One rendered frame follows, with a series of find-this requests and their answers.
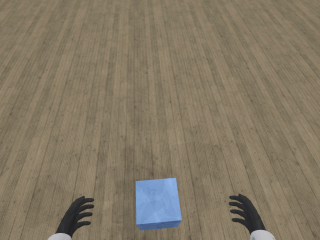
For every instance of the left robot hand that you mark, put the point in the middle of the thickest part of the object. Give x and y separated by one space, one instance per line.
69 223

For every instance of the carton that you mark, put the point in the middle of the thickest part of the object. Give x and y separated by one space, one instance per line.
157 204

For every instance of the right robot hand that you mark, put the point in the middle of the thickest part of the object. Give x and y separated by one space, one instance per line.
252 220

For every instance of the robot right forearm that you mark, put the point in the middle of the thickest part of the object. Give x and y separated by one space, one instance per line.
261 235

